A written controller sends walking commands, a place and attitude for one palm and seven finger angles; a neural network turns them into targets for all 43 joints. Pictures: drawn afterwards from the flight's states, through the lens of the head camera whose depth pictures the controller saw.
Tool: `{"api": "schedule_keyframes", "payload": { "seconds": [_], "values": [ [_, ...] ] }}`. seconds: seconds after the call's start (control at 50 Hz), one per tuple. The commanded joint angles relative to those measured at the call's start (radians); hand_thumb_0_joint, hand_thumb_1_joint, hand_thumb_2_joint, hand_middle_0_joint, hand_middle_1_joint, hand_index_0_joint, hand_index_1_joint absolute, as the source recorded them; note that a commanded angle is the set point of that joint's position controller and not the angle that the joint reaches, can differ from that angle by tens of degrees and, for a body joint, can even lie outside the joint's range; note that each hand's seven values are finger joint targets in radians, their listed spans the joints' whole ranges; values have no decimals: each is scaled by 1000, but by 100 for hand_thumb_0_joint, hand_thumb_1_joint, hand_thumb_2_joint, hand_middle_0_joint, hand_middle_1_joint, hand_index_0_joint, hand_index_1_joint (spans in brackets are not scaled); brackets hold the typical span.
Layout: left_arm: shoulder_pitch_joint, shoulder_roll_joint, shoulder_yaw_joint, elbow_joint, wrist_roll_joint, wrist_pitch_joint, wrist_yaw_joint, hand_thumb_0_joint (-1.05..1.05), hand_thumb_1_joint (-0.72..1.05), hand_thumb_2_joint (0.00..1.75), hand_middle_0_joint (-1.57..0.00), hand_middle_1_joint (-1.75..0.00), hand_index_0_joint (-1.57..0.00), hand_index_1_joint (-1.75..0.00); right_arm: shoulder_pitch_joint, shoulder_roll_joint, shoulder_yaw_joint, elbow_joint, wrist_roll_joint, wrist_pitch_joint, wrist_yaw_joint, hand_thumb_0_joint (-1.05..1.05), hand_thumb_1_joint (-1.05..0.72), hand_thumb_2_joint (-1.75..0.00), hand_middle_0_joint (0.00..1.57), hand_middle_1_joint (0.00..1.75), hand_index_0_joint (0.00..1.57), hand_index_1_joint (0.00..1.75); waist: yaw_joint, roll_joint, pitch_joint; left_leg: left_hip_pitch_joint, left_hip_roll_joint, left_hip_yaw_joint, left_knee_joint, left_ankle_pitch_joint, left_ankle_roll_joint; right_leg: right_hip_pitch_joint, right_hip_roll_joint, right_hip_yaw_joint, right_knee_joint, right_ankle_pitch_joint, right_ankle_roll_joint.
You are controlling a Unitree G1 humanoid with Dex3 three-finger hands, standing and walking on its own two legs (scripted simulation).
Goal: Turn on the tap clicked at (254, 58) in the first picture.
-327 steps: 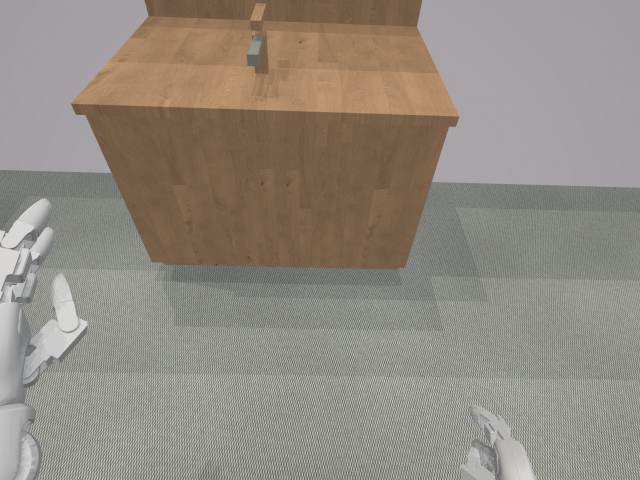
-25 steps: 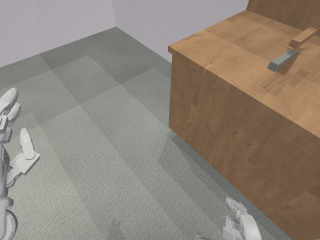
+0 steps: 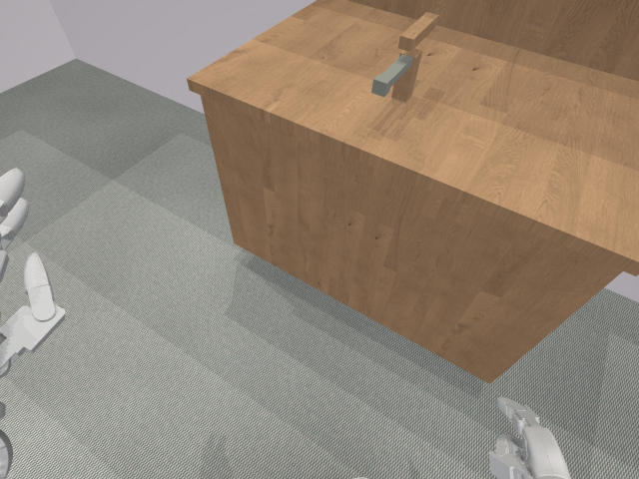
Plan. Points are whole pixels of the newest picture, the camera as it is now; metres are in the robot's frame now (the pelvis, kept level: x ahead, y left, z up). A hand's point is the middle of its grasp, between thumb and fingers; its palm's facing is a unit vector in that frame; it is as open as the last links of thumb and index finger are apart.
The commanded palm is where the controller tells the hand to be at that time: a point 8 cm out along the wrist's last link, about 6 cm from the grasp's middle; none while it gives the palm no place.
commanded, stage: turn to face it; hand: left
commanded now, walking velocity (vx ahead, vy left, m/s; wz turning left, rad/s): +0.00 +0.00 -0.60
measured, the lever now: (381, 85) +0.78 -0.06 +0.08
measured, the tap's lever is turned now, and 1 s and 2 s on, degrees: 0 0 0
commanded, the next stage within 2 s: take the last steps up to it in 1.34 s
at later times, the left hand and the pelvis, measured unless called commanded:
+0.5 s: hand (236, 328) +0.21 +0.09 +0.18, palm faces +0.03 -0.85 -0.52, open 7.5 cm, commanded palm +0.17 +0.16 +0.19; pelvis -0.07 -0.05 +0.00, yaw -19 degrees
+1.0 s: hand (367, 389) +0.18 -0.01 +0.17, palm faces -0.17 -0.86 -0.47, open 7.5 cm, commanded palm +0.14 +0.07 +0.19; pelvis -0.15 -0.06 -0.01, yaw -36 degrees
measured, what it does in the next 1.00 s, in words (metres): walks backwards, turning right: right foot, then left foot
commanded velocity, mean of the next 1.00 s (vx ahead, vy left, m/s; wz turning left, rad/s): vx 0.00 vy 0.00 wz -0.56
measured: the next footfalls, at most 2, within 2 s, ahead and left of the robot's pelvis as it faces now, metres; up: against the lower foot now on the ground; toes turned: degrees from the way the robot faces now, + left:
right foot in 0.28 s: +0.01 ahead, -0.16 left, +0.00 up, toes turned -17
left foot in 0.64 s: +0.00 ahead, +0.07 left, +0.00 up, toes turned -20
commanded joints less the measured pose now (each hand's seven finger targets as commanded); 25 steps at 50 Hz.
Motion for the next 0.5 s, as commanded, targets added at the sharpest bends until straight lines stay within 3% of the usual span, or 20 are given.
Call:
{"api": "schedule_keyframes", "payload": {
  "seconds": [0.0,0.02,0.04,0.08,0.12,0.16,0.22,0.24,0.26,0.28,0.3,0.34,0.36,0.4,0.48],
  "values": [
    [-77,191,142,-214,28,-84,3,0,90,90,-20,-30,-20,-30,-78,-60,-20,-168,-2,-60,-6,0,-90,-90,20,30,20,30,28,371,-137,143,407,-253,-270,180,179,-156,-61,4,399,-365,91],
    [-92,172,122,-209,33,-81,2,0,90,90,-20,-30,-20,-30,-83,-40,-15,-168,-10,-69,-6,0,-90,-90,20,30,20,30,17,365,-83,16,435,-264,-277,204,204,-138,-90,-34,596,-357,102],
    [-150,170,109,-245,36,-87,-4,0,90,90,-20,-30,-20,-30,-66,-36,-20,-157,-9,-81,1,0,-90,-90,20,30,20,30,12,326,-56,17,413,-190,-239,278,200,-161,-125,-24,633,-338,107],
    [-89,103,53,-150,29,-75,-8,0,90,90,-20,-30,-20,-30,-48,-53,-22,-142,5,-97,14,0,-90,-90,20,30,20,30,15,272,-22,40,358,-17,-179,402,146,-139,-141,-96,496,-335,118],
    [-136,93,33,-143,26,-71,-7,0,90,90,-20,-30,-20,-30,-25,-66,-21,-141,8,-112,22,0,-90,-90,20,30,20,30,-3,294,-13,12,335,41,-162,439,106,-32,-125,-162,329,-307,127],
    [-158,112,42,-130,25,-63,-7,0,90,90,-20,-30,-20,-30,-15,-74,-21,-145,3,-126,20,0,-90,-90,20,30,20,30,-11,290,-29,39,332,57,-114,476,83,37,-106,-205,198,-280,127],
    [-163,141,79,-117,24,-62,-7,0,90,90,-20,-30,-20,-30,-13,-71,-20,-143,1,-139,25,0,-90,-90,20,30,20,30,4,249,-84,5,298,97,46,392,41,227,-94,-222,-11,-123,111],
    [-144,168,99,-110,31,-62,-2,0,90,90,-20,-30,-20,-30,-7,-58,-19,-147,8,-138,26,0,-90,-90,20,30,20,30,4,144,-117,-38,246,115,189,308,16,298,-161,-132,-84,26,68],
    [-134,207,129,-130,27,-73,8,0,90,90,-20,-30,-20,-30,-28,-17,-1,-162,10,-136,24,0,-90,-90,20,30,20,30,12,-100,-141,-212,130,135,399,-12,-30,416,-327,135,-96,440,-26],
    [-93,233,176,-111,2,-65,16,0,90,90,-20,-30,-20,-30,-59,-20,-3,-175,14,-128,18,0,-90,-90,20,30,20,30,36,-272,-181,-314,52,33,580,-270,-47,376,-429,353,-137,558,-94],
    [-61,229,175,-155,-13,-59,15,0,90,90,-20,-30,-20,-30,-80,-16,-9,-170,12,-112,19,0,-90,-90,20,30,20,30,31,-231,-195,-308,72,-77,667,-232,-43,337,-445,372,-162,397,-101],
    [35,219,214,-186,-18,-73,19,0,90,90,-20,-30,-20,-30,-97,12,22,-146,-1,-71,23,0,-90,-90,20,30,20,30,21,-48,-237,-347,77,-95,675,-130,-51,402,-381,262,-96,341,-115],
    [56,200,206,-199,-18,-80,20,0,90,90,-20,-30,-20,-30,-99,18,22,-140,-2,-57,23,0,-90,-90,20,30,20,30,10,-43,-246,-326,72,-77,626,-101,-54,395,-361,208,-107,331,-106],
    [66,201,215,-201,-20,-81,23,0,90,90,-20,-30,-20,-30,-109,2,5,-132,-5,-46,12,0,-90,-90,20,30,20,30,6,-52,-233,-268,56,-57,520,-83,-54,339,-338,208,-139,289,-101],
    [75,188,195,-160,-17,-69,24,0,90,90,-20,-30,-20,-30,-98,-21,-8,-134,-3,-38,2,0,-90,-90,20,30,20,30,21,-78,-210,-164,22,-31,310,-99,-37,242,-323,272,-198,59,-110]
  ]
}}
